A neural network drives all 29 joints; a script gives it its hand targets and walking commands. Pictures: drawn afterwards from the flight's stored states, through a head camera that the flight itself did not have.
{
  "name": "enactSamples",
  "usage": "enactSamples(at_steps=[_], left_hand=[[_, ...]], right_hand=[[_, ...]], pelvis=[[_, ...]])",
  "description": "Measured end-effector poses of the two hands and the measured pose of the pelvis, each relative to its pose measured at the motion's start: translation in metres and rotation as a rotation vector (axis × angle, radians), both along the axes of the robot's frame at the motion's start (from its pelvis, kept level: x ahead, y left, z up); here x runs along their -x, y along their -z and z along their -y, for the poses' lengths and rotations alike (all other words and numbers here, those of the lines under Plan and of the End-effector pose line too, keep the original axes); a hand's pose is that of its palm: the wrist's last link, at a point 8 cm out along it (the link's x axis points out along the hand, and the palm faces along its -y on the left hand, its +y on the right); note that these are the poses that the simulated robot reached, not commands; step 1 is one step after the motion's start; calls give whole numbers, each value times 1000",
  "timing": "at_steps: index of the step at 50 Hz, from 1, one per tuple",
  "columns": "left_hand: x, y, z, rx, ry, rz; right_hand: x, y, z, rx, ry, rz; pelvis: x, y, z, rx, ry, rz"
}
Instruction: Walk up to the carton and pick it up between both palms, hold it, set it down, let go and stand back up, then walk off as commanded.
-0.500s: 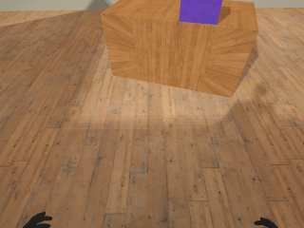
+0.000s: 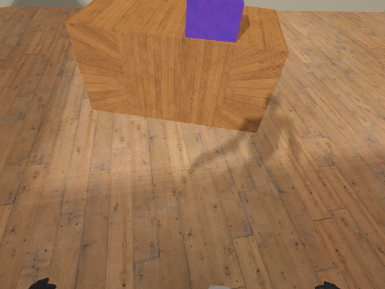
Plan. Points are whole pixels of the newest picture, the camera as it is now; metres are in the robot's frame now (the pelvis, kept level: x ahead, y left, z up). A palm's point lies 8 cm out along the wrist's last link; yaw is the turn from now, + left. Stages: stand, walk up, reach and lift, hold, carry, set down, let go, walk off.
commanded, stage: walk up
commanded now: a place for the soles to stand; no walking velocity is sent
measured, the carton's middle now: (213, 15) +1.48 -0.16 -0.01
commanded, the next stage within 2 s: none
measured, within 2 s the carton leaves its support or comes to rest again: neither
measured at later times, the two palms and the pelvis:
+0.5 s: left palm (57, 230) +0.30 +0.31 -0.10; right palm (324, 246) +0.25 -0.32 -0.07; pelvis +0.17 +0.00 -0.01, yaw -6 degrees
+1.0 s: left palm (90, 176) +0.43 +0.26 -0.07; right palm (330, 228) +0.30 -0.37 -0.09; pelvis +0.27 -0.05 -0.01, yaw -13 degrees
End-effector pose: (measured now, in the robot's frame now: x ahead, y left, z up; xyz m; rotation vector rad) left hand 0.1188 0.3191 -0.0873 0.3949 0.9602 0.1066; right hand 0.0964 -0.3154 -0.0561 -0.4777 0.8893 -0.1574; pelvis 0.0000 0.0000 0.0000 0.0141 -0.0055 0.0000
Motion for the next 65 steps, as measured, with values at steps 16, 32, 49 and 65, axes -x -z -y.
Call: enactSamples(at_steps=[16,32,49,65], left_hand=[[-124,-7,23,-72,43,7],[-239,6,27,-3,152,11],[-307,-20,64,-108,187,42],[-366,12,23,-33,203,-2]], right_hand=[[-115,23,23,-60,71,33],[-143,-3,15,8,173,-1],[-199,33,55,-84,229,12],[-239,13,9,-8,245,-6]], pelvis=[[-121,9,24,22,72,50],[-200,1,5,13,162,23],[-267,8,50,7,218,68],[-321,12,-4,58,239,37]])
